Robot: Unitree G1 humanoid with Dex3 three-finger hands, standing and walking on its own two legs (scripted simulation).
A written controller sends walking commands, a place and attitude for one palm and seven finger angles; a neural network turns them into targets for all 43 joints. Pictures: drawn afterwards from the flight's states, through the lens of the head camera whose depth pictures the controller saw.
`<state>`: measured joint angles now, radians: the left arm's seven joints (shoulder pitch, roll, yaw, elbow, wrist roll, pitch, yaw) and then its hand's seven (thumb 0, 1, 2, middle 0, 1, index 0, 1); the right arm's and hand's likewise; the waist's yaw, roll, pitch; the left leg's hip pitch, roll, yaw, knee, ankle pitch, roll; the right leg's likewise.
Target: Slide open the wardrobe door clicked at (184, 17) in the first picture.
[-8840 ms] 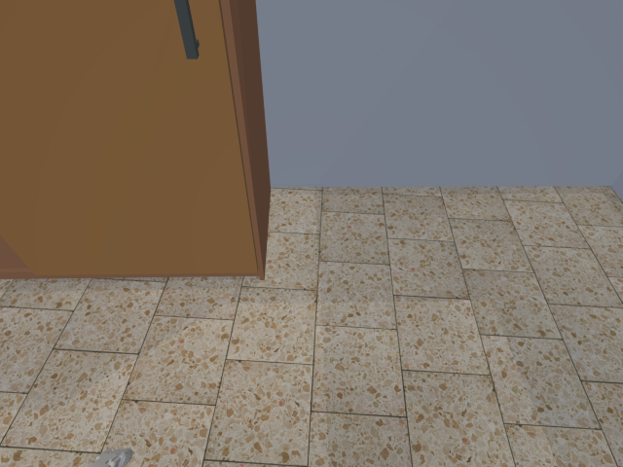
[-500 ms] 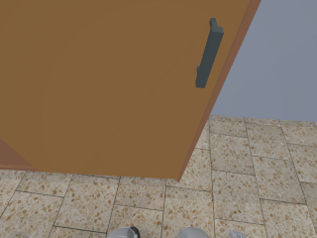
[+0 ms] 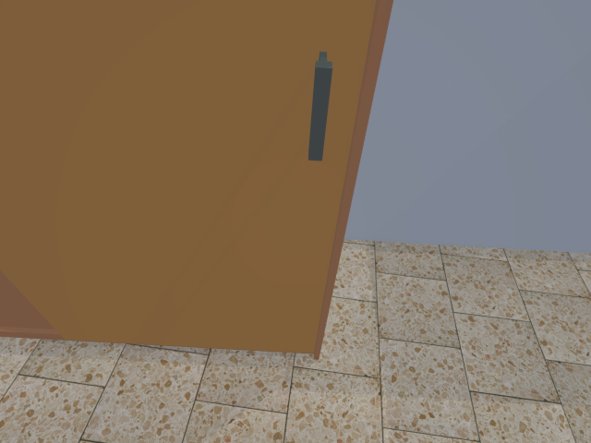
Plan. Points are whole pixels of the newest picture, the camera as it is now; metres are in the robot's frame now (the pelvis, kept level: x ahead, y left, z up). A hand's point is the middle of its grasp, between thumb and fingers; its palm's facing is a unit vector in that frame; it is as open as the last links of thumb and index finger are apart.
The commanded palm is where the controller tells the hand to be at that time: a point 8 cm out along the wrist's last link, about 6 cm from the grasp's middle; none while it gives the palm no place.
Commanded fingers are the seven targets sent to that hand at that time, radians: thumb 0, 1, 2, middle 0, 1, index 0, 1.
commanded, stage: come to a stop and stand still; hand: right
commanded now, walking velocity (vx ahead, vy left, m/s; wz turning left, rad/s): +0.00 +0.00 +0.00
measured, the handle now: (319, 107) +0.53 +0.01 +0.21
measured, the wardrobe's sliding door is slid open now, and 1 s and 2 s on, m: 0.00 0.00 0.00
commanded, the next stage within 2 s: look again from close up in 1.20 s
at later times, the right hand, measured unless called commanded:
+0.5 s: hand out of the picture +0.03 -0.23 -0.15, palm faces -0.01 +0.95 -0.30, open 7.4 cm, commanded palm none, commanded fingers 0.00 -0.90 -0.90 0.20 0.30 0.20 0.30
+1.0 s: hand out of the picture +0.09 -0.22 -0.14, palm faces -0.03 +0.95 -0.30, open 7.4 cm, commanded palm none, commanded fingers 0.00 -0.90 -0.90 0.20 0.30 0.20 0.30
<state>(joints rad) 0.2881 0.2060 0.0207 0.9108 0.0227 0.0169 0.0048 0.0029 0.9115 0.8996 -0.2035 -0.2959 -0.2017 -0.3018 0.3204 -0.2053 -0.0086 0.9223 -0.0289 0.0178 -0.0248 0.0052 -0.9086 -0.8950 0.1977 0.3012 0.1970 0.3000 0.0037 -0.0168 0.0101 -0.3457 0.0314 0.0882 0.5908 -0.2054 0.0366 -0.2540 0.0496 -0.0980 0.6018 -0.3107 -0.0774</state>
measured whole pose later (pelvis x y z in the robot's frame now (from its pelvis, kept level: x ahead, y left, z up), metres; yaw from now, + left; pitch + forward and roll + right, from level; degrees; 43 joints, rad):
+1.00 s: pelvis +0.03 +0.01 +0.02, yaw -1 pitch -2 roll +0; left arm 0.16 0.29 -0.01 1.09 0.02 -0.02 0.00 0.00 0.91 0.90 -0.20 -0.30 -0.20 -0.30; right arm 0.18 -0.28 0.02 1.05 -0.02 -0.02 -0.03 0.00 -0.91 -0.89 0.20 0.30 0.20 0.30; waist 0.01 0.00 0.03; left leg -0.21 0.00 0.08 0.39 -0.15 0.03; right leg -0.11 0.05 -0.07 0.37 -0.23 -0.07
